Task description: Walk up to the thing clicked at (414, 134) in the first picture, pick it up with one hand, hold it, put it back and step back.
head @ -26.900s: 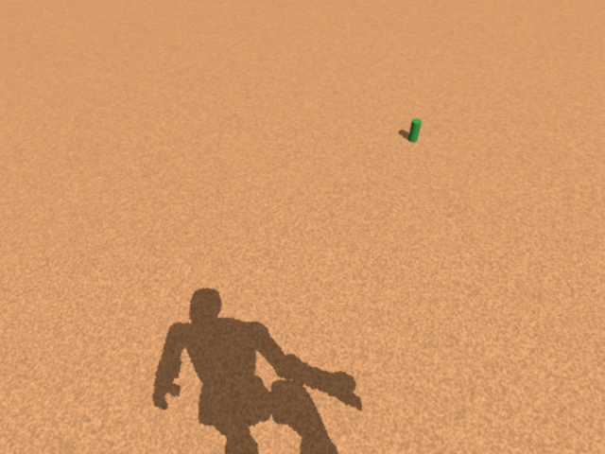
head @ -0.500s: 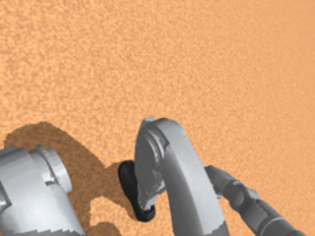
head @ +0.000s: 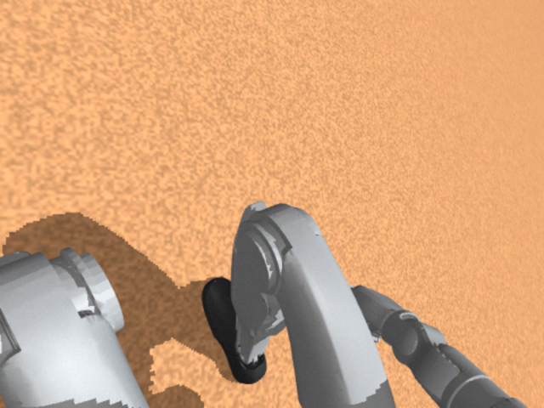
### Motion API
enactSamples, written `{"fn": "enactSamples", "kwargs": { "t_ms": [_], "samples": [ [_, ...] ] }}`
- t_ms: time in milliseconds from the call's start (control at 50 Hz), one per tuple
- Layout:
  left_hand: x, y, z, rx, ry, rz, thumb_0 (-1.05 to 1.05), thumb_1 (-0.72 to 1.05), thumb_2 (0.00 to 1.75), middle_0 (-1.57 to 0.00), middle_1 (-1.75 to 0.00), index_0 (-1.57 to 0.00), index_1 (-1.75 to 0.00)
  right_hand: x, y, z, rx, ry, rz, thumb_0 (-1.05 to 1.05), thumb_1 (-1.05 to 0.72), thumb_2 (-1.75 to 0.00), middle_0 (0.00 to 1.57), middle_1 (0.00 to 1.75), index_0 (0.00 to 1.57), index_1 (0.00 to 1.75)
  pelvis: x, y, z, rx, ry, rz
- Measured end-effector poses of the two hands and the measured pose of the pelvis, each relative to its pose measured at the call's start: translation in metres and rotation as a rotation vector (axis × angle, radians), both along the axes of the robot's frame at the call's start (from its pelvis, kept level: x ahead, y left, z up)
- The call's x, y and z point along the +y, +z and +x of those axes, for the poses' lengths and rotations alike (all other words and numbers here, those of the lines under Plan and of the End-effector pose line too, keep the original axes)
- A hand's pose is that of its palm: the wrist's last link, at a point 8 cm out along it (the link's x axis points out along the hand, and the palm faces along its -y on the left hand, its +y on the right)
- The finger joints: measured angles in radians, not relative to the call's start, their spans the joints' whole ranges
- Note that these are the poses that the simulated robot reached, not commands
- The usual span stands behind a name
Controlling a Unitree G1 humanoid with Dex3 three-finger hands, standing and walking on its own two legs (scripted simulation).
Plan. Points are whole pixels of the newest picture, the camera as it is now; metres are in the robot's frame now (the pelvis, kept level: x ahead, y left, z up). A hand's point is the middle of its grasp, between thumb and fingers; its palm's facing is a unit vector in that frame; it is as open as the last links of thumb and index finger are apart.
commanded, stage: open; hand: left
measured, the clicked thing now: out of the picture +0.41 +0.36 -0.22
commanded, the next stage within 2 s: withdraw in 0.24 s
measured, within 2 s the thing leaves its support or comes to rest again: neither
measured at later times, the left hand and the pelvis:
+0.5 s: hand out of the picture +0.41 +0.35 -0.18, palm faces +0.57 -0.82 -0.01, open 14.9 cm; pelvis +0.00 +0.00 +0.00, yaw +0 degrees
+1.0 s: hand out of the picture +0.30 +0.43 -0.10, palm faces +0.51 -0.84 -0.19, open 17.1 cm; pelvis +0.00 -0.01 +0.03, yaw +4 degrees
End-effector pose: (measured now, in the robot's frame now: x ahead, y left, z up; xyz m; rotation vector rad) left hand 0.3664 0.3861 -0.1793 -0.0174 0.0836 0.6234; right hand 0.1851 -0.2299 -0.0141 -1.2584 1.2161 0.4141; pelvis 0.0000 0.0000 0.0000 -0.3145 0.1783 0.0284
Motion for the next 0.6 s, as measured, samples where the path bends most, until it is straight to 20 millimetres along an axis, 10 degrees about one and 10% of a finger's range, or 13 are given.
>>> {"fn": "enactSamples", "kwargs": {
  "t_ms": [600],
  "samples": [
    [0.02,0.014,-0.01,-0.052,0.009,0.051,-0.01,-0.36,0.2,-0.26,-0.19,-0.26,-0.2,0.003,0.0,-0.002,0.001,-0.02,0.01,-0.01,-0.9,-0.9,0.21,0.3,0.21,0.3,0.001,0.003,0.0,0.003,0.0,-0.006]
  ]
}}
